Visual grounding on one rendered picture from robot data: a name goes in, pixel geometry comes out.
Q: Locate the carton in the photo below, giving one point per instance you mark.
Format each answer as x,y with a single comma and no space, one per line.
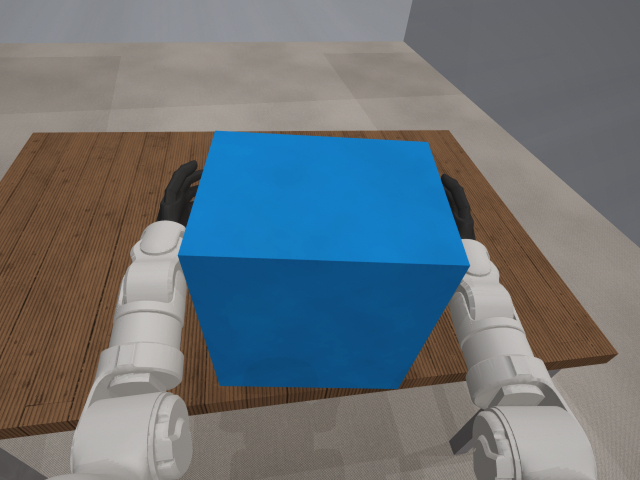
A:
319,262

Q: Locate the robot left upper arm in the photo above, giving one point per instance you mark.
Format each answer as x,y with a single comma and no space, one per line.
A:
138,437

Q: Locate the table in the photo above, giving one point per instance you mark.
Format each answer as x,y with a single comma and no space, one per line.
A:
72,206

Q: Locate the robot right hand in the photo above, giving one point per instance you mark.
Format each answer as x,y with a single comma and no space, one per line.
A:
459,206

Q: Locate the robot left hand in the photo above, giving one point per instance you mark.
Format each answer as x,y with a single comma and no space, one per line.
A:
175,205

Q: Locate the robot left forearm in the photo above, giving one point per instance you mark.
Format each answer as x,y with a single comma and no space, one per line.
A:
144,351

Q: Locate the robot right forearm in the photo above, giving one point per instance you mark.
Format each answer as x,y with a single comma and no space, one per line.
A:
502,370

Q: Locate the robot right upper arm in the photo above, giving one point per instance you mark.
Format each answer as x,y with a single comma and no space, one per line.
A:
530,443

